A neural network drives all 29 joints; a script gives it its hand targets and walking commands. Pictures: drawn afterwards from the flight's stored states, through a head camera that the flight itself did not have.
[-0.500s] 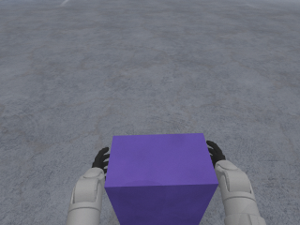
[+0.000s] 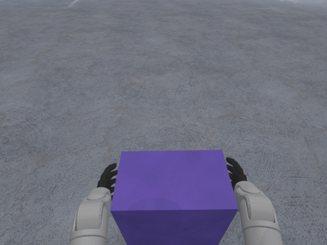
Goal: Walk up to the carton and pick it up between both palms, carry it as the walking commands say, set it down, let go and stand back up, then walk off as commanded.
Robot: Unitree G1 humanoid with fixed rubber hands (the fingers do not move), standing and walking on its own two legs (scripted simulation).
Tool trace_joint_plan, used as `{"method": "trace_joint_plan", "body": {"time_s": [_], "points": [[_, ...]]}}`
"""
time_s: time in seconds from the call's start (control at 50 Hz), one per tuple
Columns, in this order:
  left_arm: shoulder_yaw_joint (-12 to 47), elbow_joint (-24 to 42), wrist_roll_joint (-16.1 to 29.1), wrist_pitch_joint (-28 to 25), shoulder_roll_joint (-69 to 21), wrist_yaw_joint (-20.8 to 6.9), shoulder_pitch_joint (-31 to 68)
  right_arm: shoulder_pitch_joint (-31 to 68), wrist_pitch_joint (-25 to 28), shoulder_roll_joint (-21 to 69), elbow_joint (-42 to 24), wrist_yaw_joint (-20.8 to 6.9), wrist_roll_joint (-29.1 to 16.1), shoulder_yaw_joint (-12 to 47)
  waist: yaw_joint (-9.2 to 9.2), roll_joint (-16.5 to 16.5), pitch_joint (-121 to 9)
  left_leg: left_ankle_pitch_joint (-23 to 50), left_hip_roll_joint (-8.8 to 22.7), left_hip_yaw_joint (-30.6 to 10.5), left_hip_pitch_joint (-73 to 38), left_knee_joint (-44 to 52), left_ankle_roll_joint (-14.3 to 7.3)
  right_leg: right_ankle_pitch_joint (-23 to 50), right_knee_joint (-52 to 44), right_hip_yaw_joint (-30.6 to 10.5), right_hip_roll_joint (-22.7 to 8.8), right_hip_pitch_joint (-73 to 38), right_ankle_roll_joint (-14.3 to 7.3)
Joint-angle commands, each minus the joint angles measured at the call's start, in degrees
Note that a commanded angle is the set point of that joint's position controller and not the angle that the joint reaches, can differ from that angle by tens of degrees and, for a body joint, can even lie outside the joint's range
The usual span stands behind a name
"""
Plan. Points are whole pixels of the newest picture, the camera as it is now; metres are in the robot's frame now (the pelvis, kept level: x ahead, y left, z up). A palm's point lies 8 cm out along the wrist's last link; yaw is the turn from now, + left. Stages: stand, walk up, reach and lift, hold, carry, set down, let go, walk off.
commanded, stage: hold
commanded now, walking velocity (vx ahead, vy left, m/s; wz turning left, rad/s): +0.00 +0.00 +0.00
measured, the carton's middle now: (172, 204) +0.26 +0.00 -0.02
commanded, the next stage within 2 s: carry in 0.54 s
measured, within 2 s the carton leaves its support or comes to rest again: neither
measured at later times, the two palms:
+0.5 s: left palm (101, 192) +0.27 +0.17 +0.03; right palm (235, 187) +0.27 -0.16 +0.04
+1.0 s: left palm (107, 233) +0.16 +0.13 +0.05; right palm (271, 220) +0.18 -0.19 +0.07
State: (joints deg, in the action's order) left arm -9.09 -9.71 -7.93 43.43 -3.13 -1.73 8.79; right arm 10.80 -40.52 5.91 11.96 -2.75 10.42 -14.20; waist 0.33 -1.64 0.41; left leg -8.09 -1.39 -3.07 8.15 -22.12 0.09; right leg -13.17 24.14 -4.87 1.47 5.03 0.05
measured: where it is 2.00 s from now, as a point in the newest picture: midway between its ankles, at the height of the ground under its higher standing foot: outside the picture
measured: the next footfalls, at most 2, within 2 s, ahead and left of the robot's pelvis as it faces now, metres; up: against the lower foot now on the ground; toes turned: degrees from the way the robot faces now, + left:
left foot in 1.02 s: -0.03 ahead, +0.07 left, +0.00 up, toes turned +8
right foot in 1.34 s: -0.15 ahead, -0.22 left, +0.00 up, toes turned -1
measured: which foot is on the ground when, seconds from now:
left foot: down 0.00-0.84, up 0.86-1.00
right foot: down 0.00-1.00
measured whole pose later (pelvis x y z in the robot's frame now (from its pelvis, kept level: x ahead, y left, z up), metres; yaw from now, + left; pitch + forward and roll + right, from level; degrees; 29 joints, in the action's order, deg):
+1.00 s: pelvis -0.08 -0.02 -0.04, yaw +2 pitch +1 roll -2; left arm -6.2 18.8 -2.4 62.7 -7.3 5.8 1.9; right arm 5.5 -63.0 5.2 -17.4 3.9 0.0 -12.0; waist -1.5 -0.2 -9.9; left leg -25.2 3.0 4.8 28.8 -54.5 -0.8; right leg -14.3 41.6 4.8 2.1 28.9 -3.4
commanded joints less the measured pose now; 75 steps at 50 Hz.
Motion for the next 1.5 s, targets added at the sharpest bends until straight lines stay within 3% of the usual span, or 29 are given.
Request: {"method": "trace_joint_plan", "body": {"time_s": [0.0,0.26,0.34,0.5,0.52,0.6,0.68,0.76,0.8,0.82,0.84,0.86,0.9,0.94,0.98,1.0,1.02,1.04,1.08,1.1,1.16,1.26,1.3,1.32,1.34,1.36,1.38,1.42,1.48], "points": [[36.51,12.80,12.07,-4.05,-52.54,-12.18,39.12,35.61,1.88,50.90,-7.83,-11.83,-13.56,40.60,0.10,1.31,-17.92,4.14,-3.87,-0.21,-13.07,1.46,-0.70,4.67,-5.50,-0.49,3.22,6.56,-0.71],[34.23,9.01,10.86,-3.42,-53.50,-12.46,38.28,36.81,1.20,51.87,-6.04,-12.14,-13.29,39.75,0.29,-0.08,-15.35,-0.35,-3.69,-0.06,-12.08,1.34,-1.18,-0.39,-5.97,-0.15,2.88,8.68,-0.62],[36.10,11.50,11.77,-3.52,-54.31,-12.30,38.52,34.17,1.40,51.91,-6.48,-12.18,-13.95,40.05,-0.56,3.88,-19.16,5.36,-3.56,-0.65,-13.05,1.17,-0.57,5.96,-5.04,-0.36,3.21,5.15,-0.98],[36.91,12.28,12.19,-3.37,-55.99,-11.62,36.83,34.24,1.71,49.68,-9.31,-12.89,-14.40,40.53,-1.03,3.18,-17.95,7.20,-2.94,-1.52,-13.66,1.82,0.20,6.04,-4.99,-0.05,3.90,5.25,-1.48],[39.28,15.89,12.79,-3.43,-53.73,-11.29,39.86,34.86,1.19,50.37,-14.22,-11.93,-15.77,41.37,-1.12,3.83,-27.22,27.72,11.15,-3.86,-9.14,-6.90,-1.83,15.21,8.12,2.46,-6.64,6.52,-0.58],[38.53,16.30,13.45,0.03,-55.18,-9.23,33.13,35.69,-2.25,51.01,-19.49,-10.07,-18.54,45.13,-0.75,7.24,-30.28,36.46,16.46,-8.34,-6.85,-9.57,-5.68,9.01,13.48,3.26,-4.35,11.08,0.70],[41.43,22.89,17.30,3.85,-55.02,-7.88,35.95,30.98,-6.72,50.29,-21.46,-7.94,-18.20,45.55,-0.39,13.20,-29.24,29.67,19.74,-13.79,0.70,-6.88,-7.68,-6.06,14.86,4.23,-1.82,13.49,-0.27],[41.78,28.82,18.68,8.83,-53.75,-5.48,32.88,30.41,-12.32,48.38,-28.37,-5.82,-20.98,48.29,-0.22,5.88,-27.56,17.01,15.25,-7.44,13.08,-11.93,-3.72,5.96,9.78,2.26,-3.62,7.23,-2.83],[42.52,32.56,20.33,11.29,-53.43,-4.38,32.35,30.50,-14.80,48.18,-33.41,-4.55,-22.74,50.06,0.62,-7.38,-26.72,-0.67,6.01,2.73,21.96,-26.58,-0.19,21.17,3.29,-7.33,-13.15,3.87,-8.86],[42.84,33.22,20.22,12.63,-53.18,-3.69,29.65,31.35,-16.06,46.61,-35.82,-3.97,-23.38,50.37,0.80,-13.63,-26.31,-19.99,2.74,6.88,22.37,-36.87,0.57,30.35,1.29,-11.50,-19.89,7.93,-13.94],[43.44,36.53,20.25,14.11,-52.39,-2.60,27.74,32.65,-17.36,47.45,-39.19,-3.05,-25.73,52.84,0.73,-12.79,-25.06,-28.12,2.70,7.81,23.76,-43.64,0.42,29.46,-0.37,-11.43,-21.04,10.03,-15.33],[42.47,35.71,19.64,15.63,-50.99,-2.17,24.45,31.87,-18.96,46.14,-39.84,-2.43,-26.02,52.90,0.66,-9.52,-24.37,-26.15,3.35,6.48,22.75,-47.03,0.06,21.95,-1.41,-10.48,-19.98,13.31,-15.20],[40.98,36.48,18.37,17.61,-49.29,-0.49,22.04,29.75,-21.22,44.98,-38.51,-2.17,-27.02,52.02,0.43,-5.00,-24.97,-21.89,4.91,5.43,19.34,-44.37,-1.11,23.75,2.83,-7.31,-17.93,15.68,-14.98],[41.10,39.64,18.17,19.57,-46.74,1.22,20.76,22.49,-23.44,43.71,-37.94,-1.24,-26.58,50.92,-0.56,-6.30,-24.36,-15.87,5.83,7.32,16.53,-28.20,-1.43,23.29,4.64,-5.06,-15.24,15.28,-13.27],[43.03,43.64,19.47,20.99,-45.32,2.36,24.30,18.97,-24.70,42.42,-36.07,-0.58,-25.27,47.81,-1.81,2.01,-25.53,-5.63,6.99,4.46,7.40,-9.01,-2.23,14.66,10.02,1.35,-10.37,19.14,-8.53],[42.74,44.30,18.81,21.70,-44.70,3.09,24.94,16.60,-25.23,42.06,-35.41,-0.25,-24.82,46.09,-2.15,16.81,-24.10,2.90,17.26,-10.34,1.35,0.18,-5.33,-0.07,18.68,4.41,-5.40,29.84,-4.72],[42.79,44.38,19.36,22.27,-46.23,2.90,26.82,16.76,-25.47,43.37,-35.35,-0.20,-25.18,45.37,-1.27,30.18,-22.06,19.61,33.07,-27.73,1.04,3.07,-12.73,-20.34,35.08,7.33,-0.09,40.09,0.20],[42.25,43.71,18.95,22.28,-45.95,3.04,26.35,15.79,-25.60,43.93,-35.27,-0.11,-24.79,45.00,-0.47,17.46,-20.97,21.72,33.25,-23.13,4.30,1.18,-13.27,-19.46,41.71,-0.52,-2.60,36.51,0.07],[43.09,43.59,21.23,22.10,-47.90,2.38,26.88,18.86,-24.87,44.99,-39.90,0.72,-23.59,45.16,-1.09,8.62,-19.55,14.75,26.96,-17.72,10.22,1.26,-11.63,-12.20,46.46,0.50,-3.91,33.16,0.53],[44.49,43.72,23.16,22.28,-49.95,1.73,28.47,18.99,-24.39,45.21,-41.74,1.15,-23.07,44.65,-0.97,8.67,-18.65,8.39,23.36,-15.50,13.61,1.59,-9.43,-9.96,45.43,1.25,-3.97,32.13,1.23],[45.04,43.47,24.20,22.18,-51.36,1.21,24.84,20.04,-23.87,45.06,-45.25,1.54,-23.93,45.62,-0.49,9.37,-19.54,-11.32,21.96,-10.34,15.45,4.71,-6.63,-8.37,40.70,3.47,-3.68,28.99,1.30],[44.88,43.89,24.54,22.56,-48.38,1.86,21.37,15.74,-24.99,43.25,-44.62,2.54,-22.22,45.31,-0.63,15.54,-22.62,-7.85,21.95,-8.50,14.76,4.30,-4.46,-11.68,18.70,7.86,-1.69,17.53,1.29],[44.19,43.47,24.57,22.90,-47.76,2.03,19.94,12.55,-25.79,43.01,-42.25,2.83,-21.53,45.08,0.35,13.23,-24.30,-7.52,20.28,-5.56,14.96,-1.31,-1.97,-11.67,3.12,6.52,-0.94,9.98,-0.26],[42.75,42.85,23.62,22.85,-47.09,2.26,17.46,10.53,-26.17,43.04,-41.41,2.91,-21.49,45.73,0.41,4.53,-24.67,-11.66,15.94,-0.71,18.06,-7.38,0.43,-11.11,-4.22,2.82,-3.93,5.18,-1.03],[42.81,44.63,23.13,22.48,-46.18,2.04,18.06,11.12,-26.10,42.74,-42.78,2.53,-21.53,46.88,0.16,-10.53,-22.93,-19.88,8.67,6.58,27.52,-19.91,3.41,-6.07,-8.58,-10.85,-14.80,3.58,-4.85],[43.18,44.48,23.18,22.36,-48.51,1.67,17.66,13.70,-26.05,43.07,-44.68,2.12,-21.54,46.86,0.65,-18.87,-22.11,-28.92,3.31,11.45,30.39,-36.75,4.34,8.72,-5.55,-15.16,-24.69,9.41,-12.10],[41.95,44.50,22.05,21.72,-50.24,1.18,18.26,18.69,-25.81,45.43,-47.03,1.07,-24.51,49.30,1.41,-17.74,-21.29,-29.15,3.24,5.72,27.97,-49.72,1.92,14.00,-3.69,-12.37,-23.89,17.93,-15.87],[40.95,42.96,19.69,21.55,-50.15,1.34,18.53,21.47,-25.27,45.62,-44.51,0.25,-25.83,49.80,0.88,-5.13,-17.12,-21.28,3.44,5.19,21.90,-55.73,0.70,4.06,-4.34,-1.26,-15.14,25.21,-12.02],[40.44,43.93,18.38,20.68,-47.37,1.72,15.98,21.25,-24.94,44.68,-45.92,0.22,-26.58,52.81,0.92,-8.71,-17.42,-17.80,3.62,8.33,24.17,-48.74,1.14,-3.65,-6.87,-1.71,-14.88,20.92,-9.16]]}}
